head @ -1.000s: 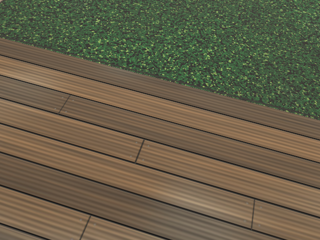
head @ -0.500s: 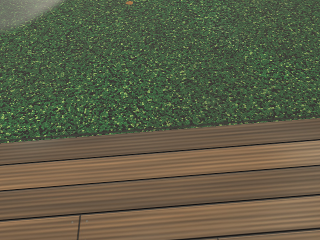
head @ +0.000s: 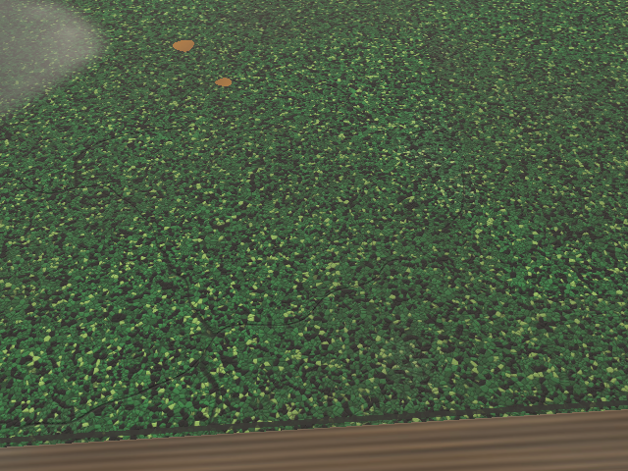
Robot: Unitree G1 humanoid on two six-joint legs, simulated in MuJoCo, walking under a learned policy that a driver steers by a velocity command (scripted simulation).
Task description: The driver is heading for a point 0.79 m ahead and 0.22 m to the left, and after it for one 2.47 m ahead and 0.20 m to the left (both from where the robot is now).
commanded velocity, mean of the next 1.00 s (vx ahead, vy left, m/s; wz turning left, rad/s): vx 1.00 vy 0.00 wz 0.70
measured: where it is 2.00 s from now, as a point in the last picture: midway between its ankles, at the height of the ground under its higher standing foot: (101, 137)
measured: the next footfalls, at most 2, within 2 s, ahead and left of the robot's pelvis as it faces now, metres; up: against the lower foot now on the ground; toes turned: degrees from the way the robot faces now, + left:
right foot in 0.40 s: +0.59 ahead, -0.13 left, +0.00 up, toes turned +27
left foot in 0.84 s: +0.80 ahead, +0.28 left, +0.00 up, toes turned +49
